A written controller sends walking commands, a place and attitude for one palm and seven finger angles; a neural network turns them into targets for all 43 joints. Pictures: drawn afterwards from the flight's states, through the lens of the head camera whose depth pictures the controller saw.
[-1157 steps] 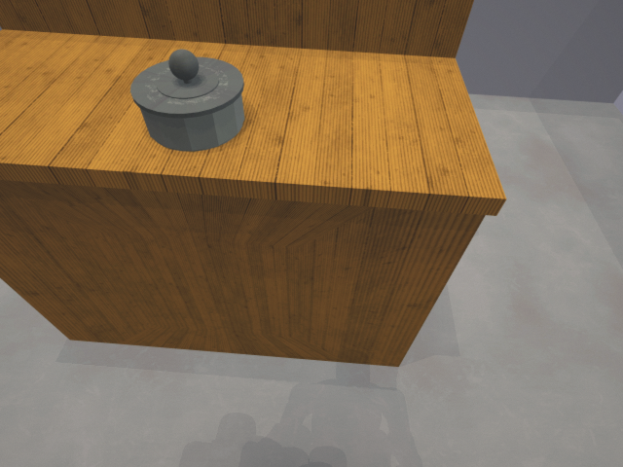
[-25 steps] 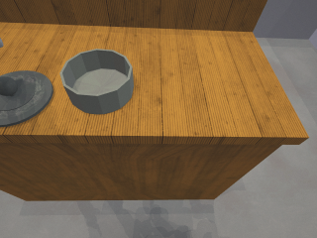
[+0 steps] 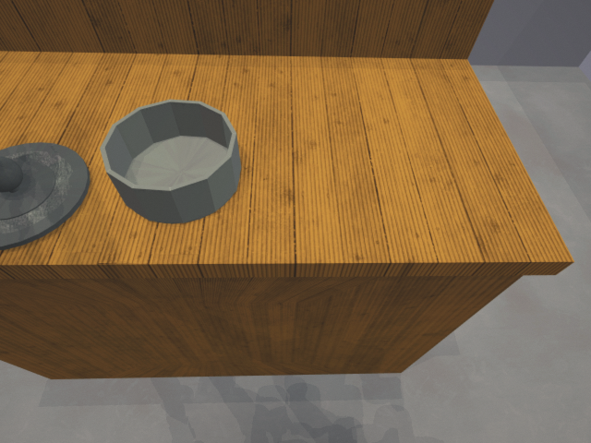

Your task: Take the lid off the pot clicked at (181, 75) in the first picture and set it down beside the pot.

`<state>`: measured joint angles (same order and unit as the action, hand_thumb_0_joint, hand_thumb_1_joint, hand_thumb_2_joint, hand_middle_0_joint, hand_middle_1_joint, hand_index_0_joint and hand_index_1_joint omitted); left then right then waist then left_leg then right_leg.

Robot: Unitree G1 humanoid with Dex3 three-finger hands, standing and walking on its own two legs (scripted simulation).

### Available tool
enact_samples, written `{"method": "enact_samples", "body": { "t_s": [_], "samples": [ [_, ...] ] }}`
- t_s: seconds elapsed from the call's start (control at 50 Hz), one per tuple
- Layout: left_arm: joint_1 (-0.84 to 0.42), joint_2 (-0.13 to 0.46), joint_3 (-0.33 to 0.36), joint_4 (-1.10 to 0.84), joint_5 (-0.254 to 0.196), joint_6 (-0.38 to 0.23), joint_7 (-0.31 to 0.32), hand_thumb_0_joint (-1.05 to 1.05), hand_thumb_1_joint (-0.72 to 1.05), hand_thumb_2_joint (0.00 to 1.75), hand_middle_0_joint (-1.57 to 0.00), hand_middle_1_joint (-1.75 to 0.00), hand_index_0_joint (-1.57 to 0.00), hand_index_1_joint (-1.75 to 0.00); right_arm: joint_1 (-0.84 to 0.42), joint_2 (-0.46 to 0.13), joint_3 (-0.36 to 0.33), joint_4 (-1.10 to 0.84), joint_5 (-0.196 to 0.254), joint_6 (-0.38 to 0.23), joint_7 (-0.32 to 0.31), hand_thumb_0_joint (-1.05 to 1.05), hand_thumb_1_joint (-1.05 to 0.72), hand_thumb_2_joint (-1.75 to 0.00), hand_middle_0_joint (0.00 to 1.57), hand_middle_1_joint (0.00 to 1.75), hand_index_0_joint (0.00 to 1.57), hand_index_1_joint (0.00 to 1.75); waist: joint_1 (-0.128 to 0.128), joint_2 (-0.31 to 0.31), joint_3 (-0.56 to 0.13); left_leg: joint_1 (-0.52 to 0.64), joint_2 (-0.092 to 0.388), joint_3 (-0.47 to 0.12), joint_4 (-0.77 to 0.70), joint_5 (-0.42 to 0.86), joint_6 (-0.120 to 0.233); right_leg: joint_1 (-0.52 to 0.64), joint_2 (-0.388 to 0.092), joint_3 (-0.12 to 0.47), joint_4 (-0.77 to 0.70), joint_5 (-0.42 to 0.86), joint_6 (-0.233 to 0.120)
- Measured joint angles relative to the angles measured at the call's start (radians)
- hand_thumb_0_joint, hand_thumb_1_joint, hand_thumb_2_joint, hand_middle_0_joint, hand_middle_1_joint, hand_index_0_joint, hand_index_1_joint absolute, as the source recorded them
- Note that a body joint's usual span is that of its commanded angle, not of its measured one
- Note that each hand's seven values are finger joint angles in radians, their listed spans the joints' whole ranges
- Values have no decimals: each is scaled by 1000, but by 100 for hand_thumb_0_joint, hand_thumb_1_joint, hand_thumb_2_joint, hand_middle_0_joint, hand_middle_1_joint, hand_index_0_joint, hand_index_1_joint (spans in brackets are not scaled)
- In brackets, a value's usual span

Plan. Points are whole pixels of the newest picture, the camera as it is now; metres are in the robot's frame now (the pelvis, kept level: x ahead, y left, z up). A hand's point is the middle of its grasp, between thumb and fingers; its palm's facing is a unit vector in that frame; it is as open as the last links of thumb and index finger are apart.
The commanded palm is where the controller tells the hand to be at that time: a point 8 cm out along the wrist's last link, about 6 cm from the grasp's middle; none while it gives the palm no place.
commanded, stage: raise the empty hand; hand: left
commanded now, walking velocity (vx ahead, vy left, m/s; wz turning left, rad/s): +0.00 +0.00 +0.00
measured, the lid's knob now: (0, 174) +0.45 +0.37 +0.10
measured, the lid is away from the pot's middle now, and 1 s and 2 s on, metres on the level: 0.22 0.22 0.22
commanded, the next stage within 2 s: draw the hand back to the body in 0.12 s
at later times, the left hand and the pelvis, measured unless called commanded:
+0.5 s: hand out of the picture +0.43 +0.36 +0.26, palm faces -0.19 -0.09 -0.98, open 11.1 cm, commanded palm +0.41 +0.36 +0.32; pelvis +0.00 -0.01 +0.00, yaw +0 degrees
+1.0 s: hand out of the picture +0.39 +0.29 +0.30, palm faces +0.51 -0.82 -0.24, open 10.9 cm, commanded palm +0.33 +0.32 +0.31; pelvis +0.00 -0.03 +0.01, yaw -1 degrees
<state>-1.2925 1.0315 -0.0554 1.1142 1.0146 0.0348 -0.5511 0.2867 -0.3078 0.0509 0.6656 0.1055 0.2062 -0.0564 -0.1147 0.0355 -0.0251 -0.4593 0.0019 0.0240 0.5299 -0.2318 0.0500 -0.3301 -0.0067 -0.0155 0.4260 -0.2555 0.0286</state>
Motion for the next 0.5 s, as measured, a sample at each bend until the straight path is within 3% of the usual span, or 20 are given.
{"method": "enact_samples", "body": {
  "t_s": [0.26,0.4,0.5],
  "samples": [
    [-14,2,-21,5,10,30,-15,0,-9,81,-44,-71,-45,-71,-18,2,3,-4,1,9,10,0,-91,-89,21,30,20,30,12,1,5,13,2,-6,-16,6,-9,9,3,-6,-3,-3,-8],
    [83,-7,62,-115,-7,10,4,0,-9,81,-44,-71,-45,-71,-15,1,-7,-23,-3,12,15,0,-91,-89,20,30,20,30,14,4,-10,22,2,-5,-21,7,-13,12,3,-4,3,-8,-11],
    [178,-20,65,-183,-34,35,-7,0,-9,81,-44,-71,-45,-71,-29,-4,-12,-44,4,32,22,0,-91,-89,20,30,20,30,26,13,-5,37,3,-2,-16,3,-13,22,3,-1,16,-15,-12]
  ]
}}
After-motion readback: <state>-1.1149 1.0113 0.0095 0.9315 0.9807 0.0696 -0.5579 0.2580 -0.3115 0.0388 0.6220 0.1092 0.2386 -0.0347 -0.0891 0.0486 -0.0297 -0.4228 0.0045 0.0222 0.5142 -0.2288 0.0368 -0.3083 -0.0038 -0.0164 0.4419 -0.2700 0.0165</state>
